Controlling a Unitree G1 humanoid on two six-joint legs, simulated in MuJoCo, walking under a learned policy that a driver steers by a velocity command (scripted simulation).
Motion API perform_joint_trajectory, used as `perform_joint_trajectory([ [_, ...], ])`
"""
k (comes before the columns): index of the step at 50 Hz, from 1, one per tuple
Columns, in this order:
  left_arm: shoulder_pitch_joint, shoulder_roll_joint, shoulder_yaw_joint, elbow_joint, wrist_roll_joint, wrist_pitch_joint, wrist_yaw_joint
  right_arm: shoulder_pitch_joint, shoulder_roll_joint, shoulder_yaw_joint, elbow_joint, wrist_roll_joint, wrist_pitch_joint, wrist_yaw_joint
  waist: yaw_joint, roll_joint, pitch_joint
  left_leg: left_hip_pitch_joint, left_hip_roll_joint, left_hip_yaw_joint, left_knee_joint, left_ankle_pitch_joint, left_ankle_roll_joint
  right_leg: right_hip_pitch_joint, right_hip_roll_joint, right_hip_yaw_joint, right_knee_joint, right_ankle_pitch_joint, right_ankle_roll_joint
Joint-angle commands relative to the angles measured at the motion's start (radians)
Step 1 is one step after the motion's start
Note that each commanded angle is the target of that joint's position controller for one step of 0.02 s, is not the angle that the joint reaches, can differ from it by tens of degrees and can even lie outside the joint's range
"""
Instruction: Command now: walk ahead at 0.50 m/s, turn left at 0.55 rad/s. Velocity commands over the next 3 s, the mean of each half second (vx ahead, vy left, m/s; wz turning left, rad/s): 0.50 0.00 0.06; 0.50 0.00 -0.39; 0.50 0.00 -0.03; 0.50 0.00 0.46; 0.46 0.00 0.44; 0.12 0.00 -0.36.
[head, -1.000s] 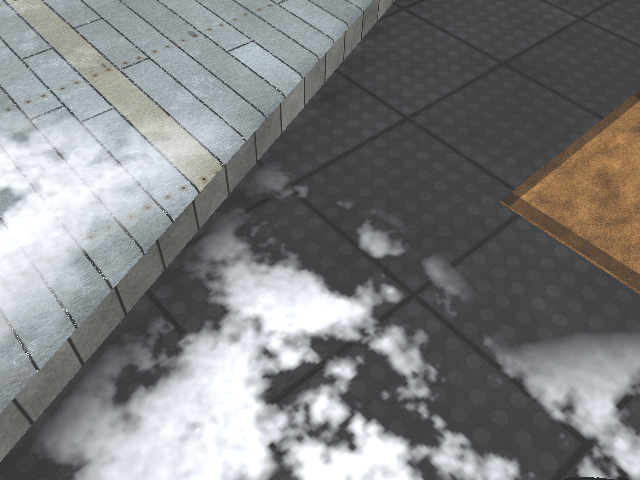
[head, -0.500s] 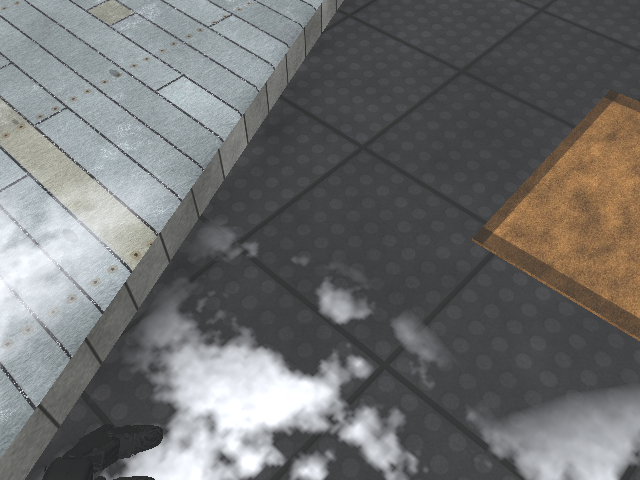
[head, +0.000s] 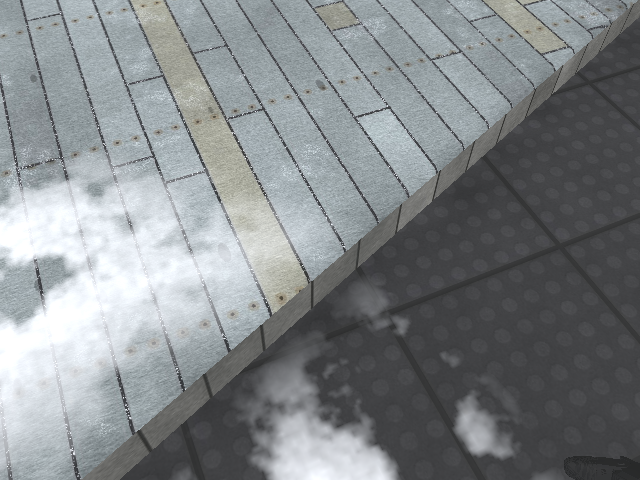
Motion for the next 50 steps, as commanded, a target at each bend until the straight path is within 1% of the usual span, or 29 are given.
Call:
perform_joint_trajectory([
  [1,-0.036,0.078,-0.012,-0.147,0.002,-0.076,-0.016,0.370,-0.278,-0.088,-0.007,-0.002,-0.015,-0.021,-0.159,0.174,-0.431,0.940,0.344,-0.904,-0.321,-0.269,0.343,-0.769,0.123,0.306,0.750,-0.120,-0.021],
  [2,-0.125,0.134,0.002,-0.170,-0.039,-0.096,-0.027,0.341,-0.207,-0.067,0.004,-0.011,-0.028,-0.020,-0.177,0.112,-0.304,0.868,0.323,-0.749,-0.344,-0.194,0.281,-0.848,0.066,0.328,0.736,-0.025,-0.046],
  [3,-0.133,0.120,-0.006,-0.169,-0.033,-0.104,-0.025,0.284,-0.175,-0.057,0.004,-0.008,-0.034,-0.021,-0.134,0.045,-0.220,0.728,0.284,-0.614,-0.334,-0.098,0.239,-0.815,0.016,0.318,0.646,0.065,-0.063],
  [4,-0.149,0.116,-0.002,-0.151,-0.002,-0.101,-0.016,0.207,-0.130,-0.041,-0.006,-0.011,-0.034,-0.021,-0.096,-0.022,-0.145,0.580,0.238,-0.495,-0.348,0.026,0.192,-0.746,-0.022,0.303,0.556,0.122,-0.065],
  [5,-0.115,0.123,0.004,-0.149,0.006,-0.090,-0.017,0.166,-0.115,-0.033,-0.021,-0.026,-0.038,-0.026,-0.054,0.040,-0.139,0.484,0.236,-0.456,-0.361,0.151,0.203,-0.670,-0.042,0.314,0.519,0.157,-0.057],
  [6,-0.044,0.058,-0.028,-0.117,0.097,-0.028,-0.028,0.208,-0.117,-0.026,0.035,-0.061,-0.030,-0.033,-0.019,-0.009,-0.112,0.377,0.206,-0.364,-0.368,0.333,0.158,-0.547,-0.040,0.265,0.472,0.161,-0.040],
  [7,-0.011,0.040,-0.029,-0.108,0.100,-0.001,-0.035,0.232,-0.121,-0.025,0.044,-0.053,-0.036,-0.033,-0.010,0.002,-0.105,0.328,0.179,-0.303,-0.376,0.429,0.159,-0.502,-0.024,0.239,0.455,0.164,-0.026],
  [9,-0.022,0.045,-0.032,-0.109,0.070,0.018,-0.047,0.239,-0.136,-0.025,0.067,-0.043,-0.043,-0.031,-0.007,0.039,-0.079,0.305,0.152,-0.237,-0.420,0.398,0.152,-0.514,-0.028,0.220,0.370,0.231,-0.014],
  [11,-0.101,0.055,-0.033,-0.126,0.055,0.021,-0.053,0.250,-0.133,-0.022,0.085,-0.039,-0.045,-0.025,-0.035,0.061,-0.041,0.321,0.144,-0.201,-0.466,0.293,0.132,-0.553,-0.042,0.217,0.258,0.334,-0.016],
  [14,-0.203,0.050,-0.037,-0.145,0.043,0.018,-0.059,0.285,-0.135,-0.021,0.111,-0.044,-0.051,-0.023,-0.082,0.055,-0.007,0.389,0.161,-0.172,-0.510,0.161,0.112,-0.586,-0.037,0.219,0.116,0.455,-0.035],
  [18,-0.280,0.050,-0.035,-0.169,0.038,0.010,-0.065,0.327,-0.138,-0.023,0.155,-0.055,-0.060,-0.039,-0.107,0.043,0.035,0.508,0.211,-0.122,-0.516,0.171,0.091,-0.621,-0.002,0.229,0.014,0.461,-0.067],
  [20,-0.284,0.056,-0.031,-0.176,0.041,0.008,-0.071,0.323,-0.140,-0.023,0.170,-0.058,-0.060,-0.049,-0.100,0.048,0.048,0.569,0.232,-0.096,-0.487,0.239,0.073,-0.622,0.020,0.223,-0.027,0.408,-0.094],
  [22,-0.254,0.055,-0.027,-0.173,0.044,0.007,-0.070,0.305,-0.149,-0.023,0.180,-0.060,-0.058,-0.056,-0.083,0.056,0.037,0.607,0.234,-0.056,-0.406,0.429,0.050,-0.563,0.057,0.182,-0.069,0.332,-0.129],
  [24,-0.117,0.070,-0.013,-0.138,0.050,0.002,-0.059,0.286,-0.169,-0.024,0.187,-0.060,-0.052,-0.058,-0.019,0.056,-0.058,0.617,0.209,0.002,-0.150,0.778,0.025,-0.375,0.142,0.122,-0.120,0.266,-0.176],
  [25,0.049,0.101,0.003,-0.091,0.061,-0.006,-0.052,0.280,-0.165,-0.018,0.182,-0.057,-0.049,-0.063,0.050,0.026,-0.155,0.526,0.174,0.044,0.078,0.758,0.000,-0.162,0.146,0.160,-0.164,0.298,-0.215],
  [26,0.194,0.227,0.040,-0.077,0.074,-0.010,-0.040,0.300,-0.109,0.003,0.124,-0.032,-0.055,-0.061,0.085,-0.142,-0.282,0.215,0.086,0.099,0.452,0.420,-0.049,0.142,-0.101,0.535,-0.207,0.241,-0.327],
  [27,0.170,0.257,0.050,-0.074,0.037,-0.003,-0.044,0.303,-0.094,0.002,0.108,-0.040,-0.062,-0.054,0.044,-0.309,-0.350,-0.073,-0.107,0.008,0.712,-0.361,-0.074,0.292,-0.264,0.988,-0.358,0.375,-0.431],
  [28,0.116,0.231,0.047,-0.078,0.012,0.003,-0.047,0.246,-0.125,0.002,0.108,-0.062,-0.063,-0.052,0.039,-0.151,-0.272,-0.162,-0.022,-0.121,0.767,-0.322,-0.058,0.247,-0.234,0.878,-0.345,0.374,-0.412],
  [29,0.070,0.181,0.036,-0.085,0.013,0.006,-0.043,0.200,-0.116,0.009,0.100,-0.053,-0.073,-0.045,0.028,-0.060,-0.164,-0.172,0.026,-0.118,0.723,-0.242,-0.056,0.122,-0.208,0.752,-0.351,0.409,-0.388],
  [30,0.040,0.135,0.022,-0.082,0.020,0.009,-0.039,0.183,-0.107,0.011,0.098,-0.050,-0.075,-0.043,-0.002,0.002,-0.086,-0.139,0.063,-0.113,0.628,-0.204,-0.057,0.006,-0.160,0.669,-0.380,0.460,-0.344],
  [31,0.011,0.101,0.009,-0.076,0.016,0.009,-0.037,0.160,-0.102,0.012,0.089,-0.065,-0.059,-0.042,-0.030,0.014,-0.045,-0.098,0.083,-0.110,0.564,-0.187,-0.066,-0.071,-0.097,0.600,-0.409,0.487,-0.292],
  [32,0.002,0.117,0.010,-0.080,0.016,0.005,-0.034,0.208,-0.094,0.017,0.096,-0.071,-0.041,-0.038,-0.054,-0.050,-0.056,-0.052,0.085,-0.103,0.530,-0.180,-0.082,-0.109,-0.095,0.577,-0.422,0.544,-0.306],
  [36,0.040,0.144,0.018,-0.061,0.013,-0.013,-0.031,0.140,-0.084,0.023,0.078,-0.074,-0.011,-0.033,-0.048,-0.045,-0.032,-0.083,0.089,-0.060,0.385,-0.118,-0.135,-0.148,-0.038,0.510,-0.463,0.626,-0.315],
  [38,0.071,0.150,0.021,-0.048,0.009,-0.010,-0.029,0.048,-0.078,0.028,0.049,-0.071,-0.010,-0.029,-0.022,-0.050,-0.010,-0.111,0.085,-0.051,0.262,-0.036,-0.152,-0.142,-0.017,0.502,-0.474,0.614,-0.297],
  [41,0.106,0.130,0.017,-0.030,0.012,-0.008,-0.023,-0.007,-0.054,0.039,0.042,-0.060,-0.017,-0.025,0.010,-0.078,-0.029,-0.084,0.068,-0.035,0.134,0.076,-0.151,-0.092,0.001,0.464,-0.448,0.674,-0.261],
  [46,0.158,0.112,0.006,-0.002,0.033,-0.010,-0.005,-0.084,-0.055,0.044,0.026,-0.056,-0.037,-0.031,0.037,-0.074,-0.018,-0.097,0.047,-0.025,0.067,0.049,-0.096,0.050,-0.066,0.509,-0.378,0.828,-0.261],
  [47,0.138,0.108,0.004,-0.003,0.034,-0.009,-0.002,-0.057,-0.057,0.042,0.035,-0.054,-0.040,-0.031,0.014,-0.079,-0.015,-0.030,0.031,-0.021,0.014,0.029,-0.081,0.040,-0.058,0.493,-0.351,0.898,-0.241],
  [49,0.112,0.142,0.010,0.001,0.027,-0.014,0.002,0.074,-0.097,0.020,0.081,-0.056,-0.048,-0.037,-0.048,-0.084,-0.058,0.191,-0.036,-0.005,-0.073,-0.010,-0.050,0.018,-0.043,0.480,-0.227,1.143,-0.203],
  [50,0.088,0.154,0.012,0.004,0.022,-0.016,-0.002,0.211,-0.112,0.008,0.123,-0.059,-0.054,-0.046,-0.123,-0.060,-0.109,0.350,-0.048,0.004,-0.164,0.022,-0.030,-0.013,-0.005,0.445,-0.072,1.163,-0.185],
])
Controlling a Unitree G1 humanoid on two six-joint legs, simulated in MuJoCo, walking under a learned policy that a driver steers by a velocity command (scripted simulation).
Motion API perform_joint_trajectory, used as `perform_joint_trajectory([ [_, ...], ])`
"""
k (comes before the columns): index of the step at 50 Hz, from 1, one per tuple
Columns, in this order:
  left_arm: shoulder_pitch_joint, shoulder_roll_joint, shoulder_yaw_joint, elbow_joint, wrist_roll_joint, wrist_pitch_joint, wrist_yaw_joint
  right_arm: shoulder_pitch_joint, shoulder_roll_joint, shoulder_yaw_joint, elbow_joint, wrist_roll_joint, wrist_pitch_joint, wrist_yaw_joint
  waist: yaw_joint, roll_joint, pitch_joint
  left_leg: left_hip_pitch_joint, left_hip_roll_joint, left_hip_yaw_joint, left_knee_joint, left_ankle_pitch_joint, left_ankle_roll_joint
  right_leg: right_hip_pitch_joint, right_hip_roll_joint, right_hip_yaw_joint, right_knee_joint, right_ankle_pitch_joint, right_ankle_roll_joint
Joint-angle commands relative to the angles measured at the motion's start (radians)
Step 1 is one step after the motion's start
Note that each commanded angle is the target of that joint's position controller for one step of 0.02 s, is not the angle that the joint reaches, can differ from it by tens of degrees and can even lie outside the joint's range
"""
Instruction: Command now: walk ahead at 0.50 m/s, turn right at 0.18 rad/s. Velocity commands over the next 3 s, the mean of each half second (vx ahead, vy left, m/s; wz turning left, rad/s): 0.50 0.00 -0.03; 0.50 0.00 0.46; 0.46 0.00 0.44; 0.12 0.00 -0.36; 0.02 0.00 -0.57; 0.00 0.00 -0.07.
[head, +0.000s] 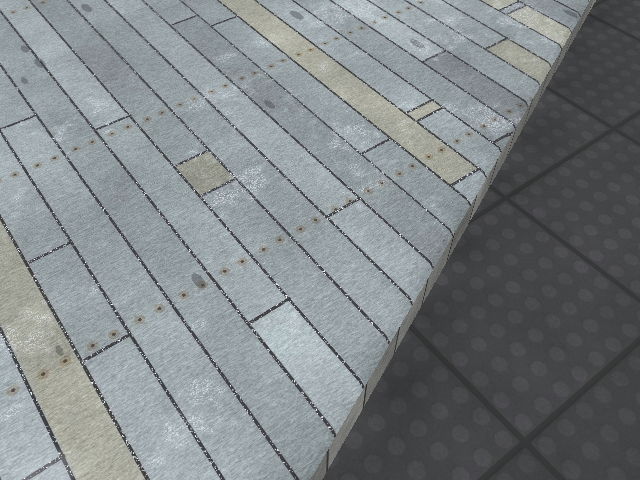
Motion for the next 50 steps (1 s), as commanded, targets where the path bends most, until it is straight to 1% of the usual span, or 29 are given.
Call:
perform_joint_trajectory([
  [1,-0.033,0.142,0.027,-0.055,-0.011,-0.023,-0.001,0.349,-0.191,-0.071,0.040,-0.014,-0.026,-0.029,-0.205,-0.025,-0.173,0.545,0.087,-0.139,-0.137,-0.075,0.076,-0.242,-0.165,0.032,0.475,0.838,-0.019],
  [2,0.066,0.018,0.002,-0.075,-0.022,-0.029,-0.004,0.416,-0.306,-0.096,0.049,-0.031,-0.020,-0.035,-0.147,0.205,-0.235,0.715,0.380,-0.559,-0.187,-0.005,0.196,-0.490,-0.001,-0.052,0.823,0.100,0.024],
  [3,0.099,0.078,0.010,-0.055,0.000,-0.021,-0.001,0.383,-0.275,-0.102,0.070,-0.001,-0.003,-0.023,-0.124,0.171,-0.210,0.642,0.418,-0.790,-0.296,-0.150,0.252,-0.615,0.005,-0.022,0.926,-0.104,0.017],
  [4,0.031,0.102,0.016,-0.055,0.014,-0.014,-0.004,0.276,-0.192,-0.087,0.047,0.013,0.002,-0.017,-0.092,0.069,-0.062,0.507,0.385,-0.661,-0.313,-0.304,0.244,-0.658,-0.062,-0.011,0.963,-0.029,0.015],
  [5,-0.046,0.106,0.015,-0.070,0.018,-0.015,-0.015,0.209,-0.126,-0.071,0.037,0.014,0.001,-0.011,-0.092,0.028,0.001,0.406,0.323,-0.533,-0.346,-0.304,0.215,-0.654,-0.093,-0.017,0.918,0.039,0.016],
  [7,-0.071,0.090,0.014,-0.082,0.026,0.000,-0.029,0.210,-0.088,-0.059,0.062,0.013,-0.008,-0.016,-0.064,0.072,0.037,0.323,0.251,-0.373,-0.384,-0.126,0.169,-0.611,-0.123,-0.031,0.874,0.103,0.032],
  [10,-0.055,0.052,0.005,-0.073,0.029,0.020,-0.038,0.258,-0.110,-0.069,0.105,0.024,-0.030,-0.010,-0.033,0.067,0.010,0.331,0.223,-0.250,-0.382,0.138,0.170,-0.621,-0.131,-0.073,0.867,0.130,0.064],
  [16,-0.302,0.013,-0.017,-0.151,0.020,0.025,-0.051,0.353,-0.094,-0.066,0.156,0.022,-0.023,-0.009,-0.091,0.082,0.043,0.407,0.166,-0.109,-0.419,0.292,0.149,-0.720,-0.196,-0.196,0.540,0.279,0.105],
  [21,-0.403,0.003,-0.024,-0.190,0.005,0.017,-0.037,0.397,-0.106,-0.070,0.179,0.019,-0.020,-0.021,-0.118,0.098,0.044,0.457,0.196,-0.132,-0.366,0.443,0.133,-0.626,-0.170,-0.229,0.323,0.346,0.079],
  [24,-0.339,0.033,-0.010,-0.182,0.002,0.002,-0.020,0.347,-0.128,-0.078,0.167,0.014,-0.016,-0.026,-0.074,0.101,0.013,0.482,0.204,-0.161,-0.267,0.604,0.115,-0.493,-0.136,-0.214,0.240,0.285,0.054],
  [26,-0.111,0.065,0.011,-0.111,0.015,-0.021,-0.004,0.304,-0.136,-0.083,0.158,0.026,-0.010,-0.026,0.033,0.057,-0.104,0.461,0.138,-0.133,0.008,0.645,0.089,-0.225,-0.108,-0.234,0.097,0.321,0.035],
  [27,0.006,0.134,0.030,-0.090,0.038,-0.033,0.007,0.314,-0.094,-0.073,0.136,0.043,-0.008,-0.021,0.064,-0.027,-0.205,0.292,0.073,-0.104,0.243,0.351,0.070,0.002,-0.259,-0.090,0.064,0.260,0.019],
  [28,0.033,0.240,0.049,-0.099,0.058,-0.028,0.007,0.429,0.060,-0.042,0.112,0.065,-0.005,-0.025,-0.001,-0.287,-0.296,-0.016,-0.075,-0.006,0.565,-0.362,0.031,0.237,-0.558,0.276,0.022,0.350,-0.050],
  [29,0.007,0.222,0.058,-0.104,0.028,0.001,0.000,0.463,-0.037,-0.068,0.141,0.056,0.012,-0.038,0.012,-0.257,-0.320,-0.102,-0.065,-0.040,0.796,-0.407,0.035,0.151,-0.572,0.421,-0.089,0.072,-0.123],
  [30,-0.085,0.125,0.034,-0.120,0.022,0.008,-0.004,0.374,-0.058,-0.078,0.134,0.026,0.020,-0.039,-0.010,-0.134,-0.149,-0.178,-0.008,-0.050,0.919,-0.341,0.044,0.010,-0.515,0.316,-0.124,-0.163,-0.114],
  [31,-0.143,0.068,0.018,-0.121,0.018,0.003,-0.007,0.298,-0.039,-0.078,0.111,0.015,0.020,-0.033,-0.020,-0.097,-0.048,-0.209,0.016,-0.034,0.983,-0.289,0.052,-0.110,-0.468,0.203,-0.143,-0.141,-0.097],
  [33,-0.145,0.023,0.004,-0.087,0.017,-0.020,-0.001,0.266,-0.002,-0.076,0.092,0.008,0.035,-0.017,-0.061,-0.090,0.006,-0.214,0.048,-0.042,1.044,-0.218,0.065,-0.223,-0.392,0.031,-0.159,0.031,-0.050],
  [34,-0.112,0.013,0.001,-0.063,0.024,-0.030,-0.004,0.261,0.025,-0.072,0.079,0.016,0.045,-0.015,-0.067,-0.114,-0.012,-0.263,0.031,-0.026,1.184,-0.233,0.072,-0.216,-0.410,0.021,-0.148,0.063,-0.059],
  [36,-0.022,-0.015,-0.006,-0.007,0.021,-0.049,-0.016,0.180,0.082,-0.056,0.033,0.024,0.061,-0.026,-0.064,-0.093,-0.015,-0.479,0.011,-0.020,1.456,-0.295,0.092,-0.179,-0.433,0.007,-0.120,0.045,-0.072],
  [40,0.051,-0.034,-0.027,0.072,0.030,-0.061,-0.016,0.002,0.141,-0.011,-0.091,0.018,0.078,-0.044,-0.109,-0.048,0.057,-0.816,-0.013,-0.081,1.683,-0.278,0.112,-0.226,-0.459,-0.057,-0.128,-0.021,-0.031],
  [42,0.020,-0.016,-0.031,0.077,0.026,-0.064,-0.005,-0.064,0.137,0.006,-0.145,0.017,0.079,-0.042,-0.155,-0.016,0.080,-0.810,-0.009,-0.102,1.576,-0.235,0.109,-0.308,-0.449,-0.119,-0.172,-0.013,0.004],
  [43,0.004,-0.004,-0.034,0.077,0.022,-0.061,-0.003,-0.089,0.124,0.013,-0.169,0.014,0.079,-0.038,-0.170,0.005,0.087,-0.757,-0.001,-0.061,1.418,-0.204,0.095,-0.361,-0.402,-0.185,-0.200,-0.024,0.030],
  [44,0.027,-0.008,-0.038,0.089,0.019,-0.063,0.003,-0.145,0.126,0.017,-0.192,0.007,0.081,-0.033,-0.148,0.005,0.101,-0.730,-0.008,-0.013,1.340,-0.175,0.083,-0.386,-0.368,-0.226,-0.219,0.016,0.037],
  [45,0.028,0.026,-0.038,0.075,0.012,-0.064,0.015,-0.145,0.093,0.009,-0.196,0.002,0.083,-0.027,-0.145,-0.003,0.084,-0.686,0.008,0.013,1.222,-0.169,0.071,-0.349,-0.367,-0.256,-0.252,0.146,0.016],
  [46,0.052,0.047,-0.033,0.079,0.010,-0.064,0.028,-0.160,0.093,0.007,-0.197,-0.002,0.088,-0.027,-0.133,-0.038,0.079,-0.699,0.019,0.042,1.199,-0.211,0.061,-0.287,-0.372,-0.269,-0.248,0.275,-0.007],
  [47,0.085,0.026,-0.037,0.081,0.000,-0.059,0.035,-0.133,0.089,0.003,-0.162,0.000,0.097,-0.026,-0.103,-0.016,0.034,-0.689,0.010,0.090,1.187,-0.243,0.071,-0.182,-0.334,-0.333,-0.220,0.447,-0.011],
  [48,0.106,0.057,-0.029,0.079,0.000,-0.055,0.042,-0.145,0.111,0.013,-0.184,0.006,0.096,-0.019,-0.105,-0.082,0.042,-0.679,0.063,0.090,1.065,-0.280,0.085,-0.122,-0.371,-0.339,-0.214,0.534,-0.028],
  [49,0.149,0.038,-0.030,0.086,-0.004,-0.048,0.049,-0.191,0.109,0.015,-0.186,0.003,0.093,-0.015,-0.072,-0.061,0.035,-0.677,0.058,0.131,1.011,-0.319,0.106,-0.034,-0.372,-0.361,-0.194,0.702,-0.030],
  [50,0.141,0.034,-0.030,0.078,-0.004,-0.040,0.051,-0.204,0.128,0.022,-0.185,0.006,0.089,-0.010,-0.076,-0.055,0.018,-0.575,0.043,0.176,0.874,-0.344,0.134,-0.013,-0.369,-0.412,-0.161,0.918,-0.023],
])
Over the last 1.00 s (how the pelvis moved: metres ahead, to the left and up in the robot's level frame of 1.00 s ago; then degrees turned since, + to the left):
0.57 -0.05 0.01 -15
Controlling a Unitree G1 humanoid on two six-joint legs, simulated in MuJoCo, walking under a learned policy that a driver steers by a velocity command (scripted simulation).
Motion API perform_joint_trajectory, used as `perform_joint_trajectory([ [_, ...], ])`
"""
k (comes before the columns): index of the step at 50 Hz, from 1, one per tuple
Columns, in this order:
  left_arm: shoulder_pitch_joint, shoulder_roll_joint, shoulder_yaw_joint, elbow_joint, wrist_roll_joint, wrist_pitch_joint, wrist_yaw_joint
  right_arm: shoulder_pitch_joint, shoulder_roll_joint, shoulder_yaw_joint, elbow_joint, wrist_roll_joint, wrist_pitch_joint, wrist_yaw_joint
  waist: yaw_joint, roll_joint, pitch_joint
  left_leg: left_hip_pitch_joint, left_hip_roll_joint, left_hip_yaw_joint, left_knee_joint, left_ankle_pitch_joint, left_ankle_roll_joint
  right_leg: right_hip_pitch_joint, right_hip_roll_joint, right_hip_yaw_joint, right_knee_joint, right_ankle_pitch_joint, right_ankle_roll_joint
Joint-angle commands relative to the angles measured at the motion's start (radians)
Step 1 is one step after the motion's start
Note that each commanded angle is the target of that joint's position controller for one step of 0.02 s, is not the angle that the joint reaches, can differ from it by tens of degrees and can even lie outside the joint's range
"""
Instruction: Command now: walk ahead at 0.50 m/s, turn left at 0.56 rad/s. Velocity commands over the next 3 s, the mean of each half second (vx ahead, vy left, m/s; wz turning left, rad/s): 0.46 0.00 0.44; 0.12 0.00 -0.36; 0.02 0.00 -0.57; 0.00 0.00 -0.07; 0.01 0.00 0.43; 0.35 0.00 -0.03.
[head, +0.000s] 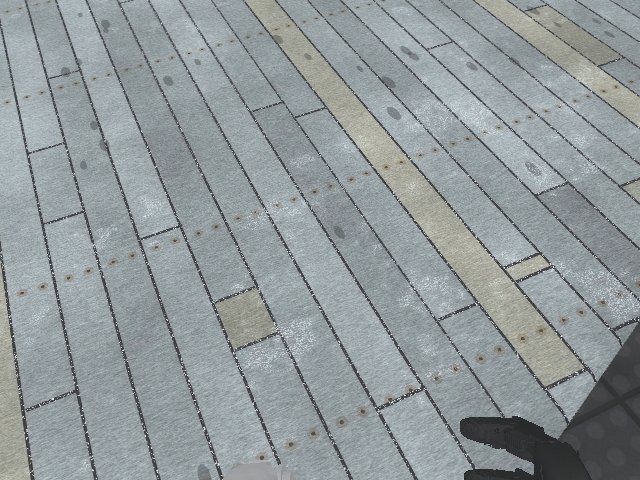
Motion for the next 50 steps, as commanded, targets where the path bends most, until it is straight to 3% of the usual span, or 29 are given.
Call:
perform_joint_trajectory([
  [1,0.028,0.168,0.037,-0.068,-0.006,0.004,0.024,-0.083,-0.019,0.001,-0.059,0.008,-0.008,0.012,-0.023,-0.091,0.036,0.205,-0.037,0.146,-0.292,-0.123,0.053,0.009,-0.243,0.009,-0.019,1.172,-0.082],
  [2,0.025,0.196,0.043,-0.080,-0.004,0.010,0.028,-0.048,-0.038,-0.004,-0.048,0.016,-0.007,0.017,-0.043,-0.138,-0.001,0.328,-0.100,0.196,-0.374,-0.181,0.068,0.019,-0.268,-0.002,0.070,1.559,-0.083],
  [3,0.006,0.239,0.055,-0.094,0.001,0.018,0.027,0.054,-0.067,-0.016,-0.026,0.020,-0.004,0.021,-0.086,-0.224,-0.069,0.444,-0.142,0.181,-0.434,-0.219,0.088,0.056,-0.302,0.005,0.230,1.772,-0.087],
  [4,-0.018,0.272,0.067,-0.124,-0.013,0.021,0.007,0.195,-0.123,-0.038,0.002,0.022,-0.013,0.023,-0.128,-0.291,-0.175,0.617,-0.201,0.112,-0.527,-0.259,0.124,0.054,-0.316,0.022,0.453,1.838,-0.107],
  [5,-0.058,0.292,0.077,-0.166,-0.027,0.009,-0.011,0.314,-0.193,-0.068,0.014,0.011,-0.028,0.020,-0.203,-0.226,-0.255,0.879,-0.136,-0.146,-0.710,-0.250,0.183,-0.153,-0.297,0.017,0.771,1.569,-0.077],
  [6,-0.197,0.201,0.068,-0.278,-0.019,-0.003,-0.051,0.289,-0.354,-0.124,0.032,0.045,-0.012,0.006,-0.182,0.208,-0.262,1.078,0.120,-0.874,-1.148,-0.363,0.320,-0.660,0.029,0.055,1.267,0.249,0.022],
  [7,-0.249,0.222,0.078,-0.344,0.025,-0.032,-0.082,0.271,-0.382,-0.141,0.025,0.034,-0.002,0.000,-0.145,0.053,-0.283,1.100,0.196,-1.141,-1.340,-0.264,0.310,-0.798,0.042,0.357,1.441,0.132,0.012],
  [8,-0.277,0.190,0.075,-0.325,-0.063,-0.070,-0.078,0.287,-0.309,-0.107,0.029,0.025,-0.053,0.007,-0.137,-0.021,-0.211,1.083,0.260,-1.114,-1.374,-0.256,0.279,-0.896,0.035,0.470,1.491,0.110,-0.017],
  [9,-0.314,0.160,0.063,-0.349,-0.073,-0.073,-0.060,0.303,-0.237,-0.089,0.066,0.030,-0.090,0.029,-0.088,-0.145,-0.017,0.918,0.214,-0.996,-1.322,-0.140,0.243,-0.950,0.014,0.436,1.457,0.078,-0.015],
  [11,-0.292,0.127,0.053,-0.367,-0.038,-0.058,-0.028,0.207,-0.133,-0.053,0.081,0.025,-0.126,0.042,0.039,-0.119,0.030,0.709,0.119,-0.701,-1.253,0.088,0.175,-0.883,-0.049,0.419,1.402,0.061,-0.027],
  [12,-0.259,0.118,0.050,-0.370,-0.034,-0.041,-0.027,0.196,-0.123,-0.051,0.085,0.019,-0.128,0.040,0.069,-0.046,0.034,0.675,0.074,-0.605,-1.258,0.152,0.170,-0.870,-0.047,0.400,1.418,0.047,-0.023],
  [14,-0.271,0.105,0.040,-0.390,-0.025,-0.020,-0.036,0.255,-0.137,-0.049,0.108,0.022,-0.120,0.029,0.074,-0.014,0.044,0.710,0.037,-0.510,-1.291,0.204,0.155,-0.975,-0.051,0.365,1.452,0.038,-0.024],
  [16,-0.362,0.110,0.020,-0.437,0.002,-0.021,-0.044,0.269,-0.204,-0.065,0.107,0.051,-0.117,0.021,0.067,-0.079,0.065,0.666,-0.025,-0.385,-1.353,0.226,0.115,-0.924,-0.079,0.306,1.092,0.157,-0.021],
  [18,-0.487,0.088,0.008,-0.458,0.022,-0.030,-0.045,0.351,-0.180,-0.059,0.120,0.051,-0.108,-0.006,-0.012,-0.081,-0.004,0.698,-0.067,-0.289,-1.380,0.405,0.081,-0.762,-0.046,0.220,0.779,0.326,0.012],
  [20,-0.566,0.059,0.003,-0.467,-0.005,-0.039,-0.050,0.415,-0.198,-0.059,0.144,0.048,-0.108,-0.023,-0.055,0.013,-0.046,0.829,-0.067,-0.225,-1.384,0.636,0.041,-0.665,0.006,0.194,0.517,0.427,0.033],
  [23,-0.666,0.115,0.022,-0.472,-0.046,-0.039,-0.066,0.506,-0.269,-0.077,0.168,0.044,-0.096,-0.041,-0.116,0.092,-0.052,1.115,0.012,-0.234,-1.345,0.871,-0.013,-0.688,0.056,0.190,0.269,0.500,0.021],
  [26,-0.557,0.179,0.053,-0.436,-0.036,-0.038,-0.096,0.470,-0.275,-0.080,0.160,0.030,-0.092,-0.050,-0.056,0.137,-0.086,1.217,0.050,-0.241,-1.210,1.039,-0.073,-0.565,0.089,0.227,0.210,0.499,-0.038],
  [28,-0.347,0.211,0.073,-0.369,-0.030,-0.040,-0.101,0.344,-0.304,-0.092,0.123,0.021,-0.095,-0.052,0.071,0.123,-0.122,1.183,0.048,-0.208,-0.973,1.165,-0.110,-0.374,0.075,0.252,0.113,0.536,-0.086],
  [29,-0.194,0.244,0.080,-0.327,-0.014,-0.039,-0.091,0.269,-0.301,-0.091,0.085,0.005,-0.104,-0.046,0.147,0.072,-0.216,1.027,-0.012,-0.191,-0.675,0.900,-0.128,-0.117,-0.031,0.363,0.132,0.727,-0.146],
  [30,-0.199,0.293,0.075,-0.323,0.014,-0.039,-0.088,0.366,-0.186,-0.066,0.051,-0.040,-0.112,-0.035,0.042,-0.250,-0.303,0.657,-0.155,-0.148,-0.319,-0.204,-0.169,0.207,-0.240,0.591,0.321,1.309,-0.246],
  [31,-0.247,0.275,0.072,-0.356,0.036,-0.033,-0.074,0.578,-0.210,-0.054,0.086,0.014,-0.120,-0.007,-0.021,-0.294,-0.503,0.490,-0.147,-0.292,-0.121,-0.265,-0.185,0.382,-0.413,0.958,0.243,1.107,-0.434],
  [32,-0.340,0.228,0.077,-0.416,0.012,-0.009,-0.059,0.483,-0.310,-0.072,0.083,0.028,-0.119,0.004,0.032,-0.156,-0.428,0.459,-0.097,-0.304,-0.095,-0.164,-0.180,0.259,-0.345,0.906,0.169,0.847,-0.408],
  [33,-0.409,0.197,0.063,-0.438,-0.010,0.012,-0.046,0.354,-0.335,-0.081,0.044,0.023,-0.111,0.004,0.025,-0.031,-0.279,0.421,-0.072,-0.266,-0.122,-0.099,-0.179,0.087,-0.280,0.809,0.126,0.636,-0.358],
  [34,-0.426,0.207,0.059,-0.441,-0.019,0.025,-0.043,0.282,-0.328,-0.083,0.025,0.014,-0.099,-0.009,0.007,0.058,-0.182,0.424,-0.058,-0.239,-0.158,-0.068,-0.182,-0.083,-0.234,0.775,0.069,0.496,-0.318],
  [36,-0.425,0.243,0.069,-0.440,-0.013,0.036,-0.041,0.293,-0.299,-0.083,0.000,0.009,-0.071,-0.028,-0.048,0.007,-0.081,0.482,-0.039,-0.235,-0.274,-0.014,-0.181,-0.302,-0.156,0.732,0.007,0.364,-0.286],
  [38,-0.413,0.234,0.071,-0.442,-0.009,0.035,-0.046,0.331,-0.259,-0.075,0.003,0.008,-0.059,-0.049,-0.066,-0.058,-0.087,0.511,-0.038,-0.209,-0.372,0.001,-0.189,-0.374,-0.107,0.667,0.026,0.471,-0.258],
  [42,-0.371,0.274,0.088,-0.452,-0.016,0.066,-0.025,0.278,-0.240,-0.076,-0.013,0.008,-0.044,-0.075,-0.046,-0.093,-0.163,0.492,-0.056,-0.212,-0.518,0.080,-0.211,-0.348,-0.080,0.680,0.067,0.408,-0.210],
  [46,-0.374,0.269,0.090,-0.480,-0.031,0.097,-0.003,0.188,-0.239,-0.080,-0.037,0.019,-0.033,-0.081,-0.014,-0.163,-0.131,0.481,-0.064,-0.239,-0.665,0.136,-0.207,-0.340,-0.058,0.753,0.049,0.032,-0.150],
  [50,-0.333,0.264,0.101,-0.483,-0.026,0.115,0.003,0.128,-0.238,-0.084,-0.044,0.029,-0.055,-0.069,0.027,-0.204,-0.111,0.547,-0.076,-0.244,-0.835,0.092,-0.193,-0.284,-0.072,0.810,0.074,0.028,-0.149],
])
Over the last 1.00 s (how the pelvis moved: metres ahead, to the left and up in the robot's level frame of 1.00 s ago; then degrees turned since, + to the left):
0.48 -0.03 0.01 16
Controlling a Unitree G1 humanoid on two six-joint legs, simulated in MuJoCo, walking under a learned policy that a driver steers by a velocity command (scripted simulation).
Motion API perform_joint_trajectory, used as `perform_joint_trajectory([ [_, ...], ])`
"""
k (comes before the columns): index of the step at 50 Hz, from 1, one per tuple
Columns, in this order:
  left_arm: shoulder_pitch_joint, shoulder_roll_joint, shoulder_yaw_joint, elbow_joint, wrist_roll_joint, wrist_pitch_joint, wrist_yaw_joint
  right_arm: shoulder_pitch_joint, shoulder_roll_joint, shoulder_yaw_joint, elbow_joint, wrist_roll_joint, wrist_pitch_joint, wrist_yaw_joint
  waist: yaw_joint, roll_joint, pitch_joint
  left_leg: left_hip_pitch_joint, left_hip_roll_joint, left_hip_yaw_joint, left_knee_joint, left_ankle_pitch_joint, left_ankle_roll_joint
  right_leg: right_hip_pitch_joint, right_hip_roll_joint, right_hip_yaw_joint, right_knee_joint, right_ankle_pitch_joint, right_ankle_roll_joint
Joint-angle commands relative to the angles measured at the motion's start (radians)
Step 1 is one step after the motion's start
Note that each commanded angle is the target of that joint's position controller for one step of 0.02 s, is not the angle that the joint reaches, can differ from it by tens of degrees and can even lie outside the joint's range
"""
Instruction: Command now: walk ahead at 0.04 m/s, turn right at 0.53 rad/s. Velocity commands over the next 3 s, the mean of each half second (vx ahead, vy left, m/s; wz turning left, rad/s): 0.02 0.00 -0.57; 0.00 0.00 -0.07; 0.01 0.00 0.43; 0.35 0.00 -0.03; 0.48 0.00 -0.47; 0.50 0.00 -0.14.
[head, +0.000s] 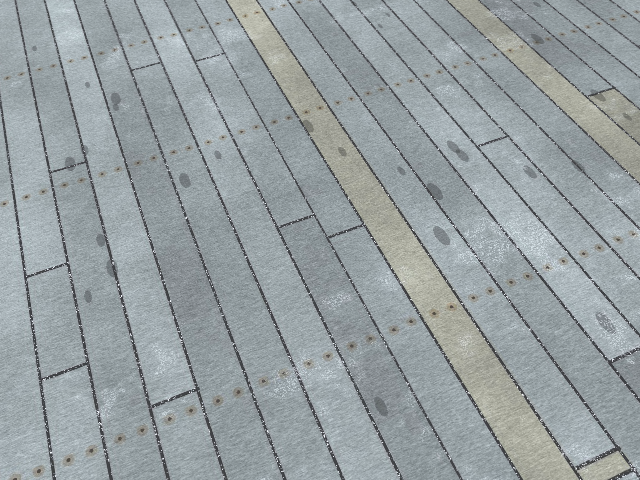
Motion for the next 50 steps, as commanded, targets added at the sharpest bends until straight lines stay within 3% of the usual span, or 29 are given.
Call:
perform_joint_trajectory([
  [1,0.000,0.139,0.046,-0.081,0.002,0.004,0.009,-0.032,-0.087,-0.030,-0.073,0.012,-0.030,0.007,0.006,-0.186,-0.132,0.059,-0.024,0.023,-0.127,-0.029,0.012,0.192,-0.254,0.327,-0.140,-0.199,-0.106],
  [3,0.005,0.137,0.051,-0.089,0.001,0.013,0.008,-0.016,-0.098,-0.037,-0.058,0.020,-0.044,0.019,0.003,-0.200,-0.125,0.142,-0.035,0.029,-0.248,-0.036,0.025,0.208,-0.253,0.364,-0.124,-0.153,-0.104],
  [5,-0.017,0.131,0.053,-0.102,-0.015,0.021,0.008,0.047,-0.113,-0.051,-0.028,0.025,-0.054,0.030,-0.045,-0.187,-0.110,0.294,-0.017,0.046,-0.480,0.095,0.052,0.173,-0.207,0.363,-0.079,-0.162,-0.075],
  [6,0.016,0.101,0.047,-0.101,-0.016,0.021,0.005,0.064,-0.151,-0.065,-0.020,0.014,-0.053,0.032,-0.034,-0.108,-0.140,0.439,0.094,-0.015,-0.508,0.152,0.093,0.075,-0.152,0.309,0.014,-0.329,-0.038],
  [7,0.059,0.071,0.040,-0.118,-0.020,0.016,-0.001,0.035,-0.237,-0.081,-0.037,-0.021,-0.040,0.025,0.015,0.182,-0.128,0.533,0.315,-0.231,-0.508,0.380,0.228,-0.120,-0.009,0.102,0.249,-0.515,0.028],
  [8,0.020,0.148,0.065,-0.131,-0.011,-0.003,-0.008,0.048,-0.204,-0.083,-0.043,-0.050,-0.037,0.027,-0.025,0.287,-0.120,0.480,0.433,-0.358,-0.541,0.513,0.346,-0.238,0.007,-0.020,0.512,-0.569,0.086],
  [9,0.020,0.197,0.081,-0.109,-0.007,-0.008,-0.013,0.010,-0.151,-0.069,-0.067,-0.040,-0.036,0.021,-0.020,0.189,-0.115,0.460,0.410,-0.292,-0.522,0.494,0.341,-0.242,-0.055,-0.035,0.665,-0.493,0.119],
  [10,0.035,0.189,0.082,-0.081,-0.012,0.002,-0.012,-0.024,-0.109,-0.056,-0.075,-0.023,-0.030,0.017,-0.010,0.129,-0.097,0.434,0.335,-0.191,-0.510,0.443,0.293,-0.233,-0.074,-0.053,0.730,-0.429,0.135],
  [12,0.063,0.133,0.066,-0.060,-0.009,0.027,-0.009,-0.046,-0.091,-0.040,-0.086,-0.001,-0.021,0.009,-0.013,0.107,-0.063,0.407,0.269,-0.084,-0.513,0.411,0.266,-0.252,-0.082,-0.084,0.879,-0.351,0.160],
  [15,-0.008,0.096,0.048,-0.096,-0.022,0.029,-0.010,-0.010,-0.104,-0.038,-0.081,-0.013,-0.003,0.000,-0.048,0.140,-0.040,0.445,0.225,0.012,-0.536,0.365,0.277,-0.279,-0.114,-0.156,0.798,-0.270,0.183],
  [19,-0.066,0.063,0.029,-0.128,-0.015,0.023,-0.023,0.020,-0.159,-0.060,-0.073,-0.011,0.009,0.001,-0.083,0.166,-0.082,0.517,0.271,0.043,-0.517,0.405,0.299,-0.204,-0.177,-0.188,0.565,-0.291,0.194],
  [25,-0.043,0.078,0.034,-0.128,-0.014,0.026,-0.049,0.019,-0.204,-0.078,-0.049,0.014,0.004,0.021,-0.075,0.186,-0.093,0.451,0.330,0.060,-0.486,0.390,0.298,0.012,-0.182,-0.254,0.262,-0.303,0.114],
  [27,0.031,0.067,0.038,-0.094,-0.009,0.023,-0.052,0.009,-0.192,-0.073,-0.030,0.036,0.005,0.023,-0.027,0.159,-0.101,0.408,0.302,0.098,-0.403,0.379,0.253,0.158,-0.142,-0.285,0.013,-0.156,0.054],
  [28,0.058,0.092,0.046,-0.084,-0.003,0.021,-0.047,0.064,-0.163,-0.065,-0.001,0.035,0.001,0.027,-0.023,0.101,-0.110,0.322,0.262,0.146,-0.329,0.287,0.191,0.288,-0.144,-0.241,-0.084,-0.046,0.024],
  [29,0.083,0.176,0.065,-0.098,0.001,0.018,-0.033,0.071,-0.095,-0.043,-0.015,-0.004,-0.006,0.037,-0.041,-0.137,-0.146,0.107,0.170,0.249,-0.083,-0.032,0.087,0.472,-0.361,0.050,-0.110,0.222,-0.043],
  [30,0.070,0.238,0.072,-0.105,0.036,0.005,-0.034,-0.018,-0.091,-0.037,-0.070,-0.014,-0.014,0.031,-0.009,-0.345,-0.137,-0.086,0.056,0.227,0.076,-0.375,0.032,0.406,-0.597,0.288,-0.125,0.341,-0.251],
  [31,0.083,0.168,0.052,-0.108,0.050,-0.014,-0.036,-0.084,-0.168,-0.061,-0.068,-0.004,-0.011,0.025,0.048,-0.209,-0.147,-0.076,0.081,0.131,0.230,-0.370,0.021,0.367,-0.568,0.246,-0.144,0.288,-0.283],
  [32,0.036,0.141,0.038,-0.094,0.052,-0.027,-0.035,-0.069,-0.164,-0.066,-0.053,0.012,-0.003,0.026,0.010,-0.178,-0.117,-0.075,0.084,0.109,0.276,-0.306,0.028,0.325,-0.506,0.159,-0.138,0.221,-0.232],
  [33,-0.025,0.140,0.040,-0.100,0.035,-0.032,-0.032,-0.029,-0.146,-0.067,-0.020,0.011,0.009,0.020,-0.021,-0.131,-0.097,-0.073,0.087,0.103,0.277,-0.234,0.026,0.303,-0.442,0.096,-0.133,0.149,-0.174],
  [34,-0.071,0.118,0.030,-0.103,0.016,-0.035,-0.030,-0.011,-0.152,-0.070,-0.007,0.001,0.018,0.016,-0.036,-0.128,-0.082,-0.064,0.089,0.100,0.275,-0.166,0.016,0.275,-0.417,0.064,-0.132,0.165,-0.147],
  [35,-0.088,0.097,0.019,-0.100,0.015,-0.036,-0.027,0.018,-0.141,-0.069,0.007,0.000,0.022,0.017,-0.057,-0.130,-0.088,-0.008,0.079,0.109,0.291,-0.113,0.007,0.231,-0.386,0.022,-0.132,0.213,-0.138],
  [38,-0.104,0.005,-0.012,-0.066,0.035,-0.044,-0.028,0.099,-0.087,-0.047,0.058,0.012,0.022,0.030,-0.077,-0.133,-0.113,0.134,0.092,0.117,0.122,-0.023,-0.011,0.199,-0.333,-0.098,-0.134,0.155,-0.115],
  [40,-0.078,0.022,-0.007,-0.040,0.043,-0.044,-0.025,0.047,-0.069,-0.030,0.044,0.009,0.020,0.039,-0.038,-0.150,-0.082,0.203,0.095,0.132,-0.036,-0.046,-0.007,0.184,-0.343,-0.095,-0.144,0.060,-0.123],
  [42,-0.056,0.086,0.013,-0.021,0.041,-0.034,-0.021,0.016,-0.115,-0.035,0.020,0.014,0.019,0.043,-0.013,-0.159,-0.053,0.205,0.079,0.155,-0.098,-0.121,0.002,0.204,-0.388,-0.041,-0.139,0.007,-0.156],
  [44,-0.049,0.121,0.027,-0.012,0.026,-0.023,-0.012,0.020,-0.137,-0.039,0.009,0.020,0.017,0.045,-0.005,-0.152,-0.032,0.181,0.069,0.168,-0.140,-0.151,0.018,0.236,-0.429,0.005,-0.122,0.013,-0.177],
  [47,-0.059,0.135,0.037,0.000,0.000,-0.009,0.004,0.075,-0.119,-0.033,0.019,0.015,0.011,0.052,-0.039,-0.123,-0.041,0.240,0.048,0.202,-0.294,-0.022,0.064,0.250,-0.437,-0.011,-0.063,0.128,-0.154],
  [48,-0.040,0.132,0.040,0.010,-0.006,-0.009,0.008,0.086,-0.131,-0.035,0.016,0.008,0.010,0.054,-0.045,-0.096,-0.045,0.278,0.051,0.178,-0.364,0.091,0.091,0.241,-0.413,-0.038,-0.030,0.112,-0.115],
  [49,-0.032,0.115,0.041,0.003,0.001,-0.014,0.012,0.097,-0.178,-0.047,0.011,0.000,0.008,0.052,-0.031,-0.013,-0.060,0.338,0.100,0.091,-0.372,0.318,0.132,0.188,-0.354,-0.103,0.063,0.045,-0.058],
  [50,-0.049,0.069,0.032,-0.032,0.023,-0.023,0.011,0.114,-0.239,-0.068,0.018,0.012,0.011,0.043,-0.005,0.190,-0.085,0.386,0.203,-0.083,-0.407,0.424,0.229,0.092,-0.218,-0.255,0.199,-0.064,0.030],
])
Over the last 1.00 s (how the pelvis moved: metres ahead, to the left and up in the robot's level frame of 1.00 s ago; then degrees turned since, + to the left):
0.45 0.07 0.12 0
